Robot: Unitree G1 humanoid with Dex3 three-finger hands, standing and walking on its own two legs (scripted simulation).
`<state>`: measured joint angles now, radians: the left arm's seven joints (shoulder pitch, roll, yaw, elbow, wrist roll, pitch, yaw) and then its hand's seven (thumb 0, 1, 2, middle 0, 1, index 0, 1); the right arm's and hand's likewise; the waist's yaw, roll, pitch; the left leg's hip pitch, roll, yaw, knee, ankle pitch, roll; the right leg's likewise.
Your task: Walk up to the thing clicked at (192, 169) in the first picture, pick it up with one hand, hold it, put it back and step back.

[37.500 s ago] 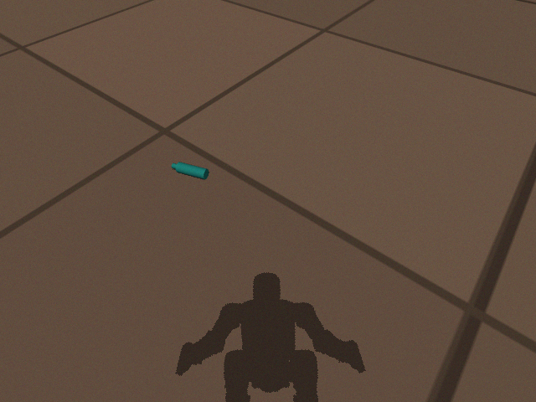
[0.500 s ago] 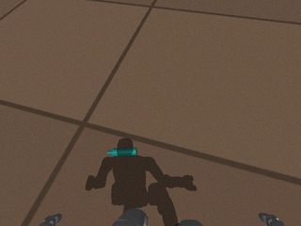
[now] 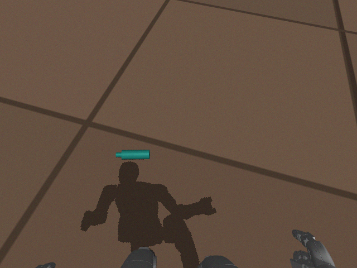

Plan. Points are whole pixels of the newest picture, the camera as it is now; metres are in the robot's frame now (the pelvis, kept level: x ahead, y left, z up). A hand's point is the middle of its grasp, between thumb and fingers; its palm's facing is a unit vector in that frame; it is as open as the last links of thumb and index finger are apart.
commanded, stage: step back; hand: left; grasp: from above
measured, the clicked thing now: (132, 154) +0.74 +0.28 -0.73
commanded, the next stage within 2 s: stand in 1.98 s
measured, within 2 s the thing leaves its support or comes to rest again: neither
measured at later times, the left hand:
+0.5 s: hand out of the picture -0.05 +0.25 -0.14, palm faces +0.09 -0.91 -0.41, open 7.3 cm
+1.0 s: hand out of the picture -0.30 +0.21 -0.13, palm faces +0.05 -0.90 -0.44, open 7.4 cm
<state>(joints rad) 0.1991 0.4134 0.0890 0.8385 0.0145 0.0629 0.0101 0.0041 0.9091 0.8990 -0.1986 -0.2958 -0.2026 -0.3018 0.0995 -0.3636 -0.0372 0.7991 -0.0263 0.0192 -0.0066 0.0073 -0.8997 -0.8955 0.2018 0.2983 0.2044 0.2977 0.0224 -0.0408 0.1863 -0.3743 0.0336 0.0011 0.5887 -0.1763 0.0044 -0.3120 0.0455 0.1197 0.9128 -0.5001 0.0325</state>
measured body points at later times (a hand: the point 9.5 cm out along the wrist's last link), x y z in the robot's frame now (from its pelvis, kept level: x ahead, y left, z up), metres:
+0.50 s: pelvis -0.18 -0.03 -0.01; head -0.11 -0.02 +0.43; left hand -0.06 +0.29 -0.11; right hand -0.09 -0.34 -0.13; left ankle -0.20 +0.09 -0.73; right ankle -0.05 -0.13 -0.72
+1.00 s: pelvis -0.32 -0.07 +0.01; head -0.29 -0.09 +0.45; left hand -0.30 +0.26 -0.10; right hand -0.19 -0.37 -0.12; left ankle -0.32 +0.09 -0.68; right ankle -0.31 -0.19 -0.72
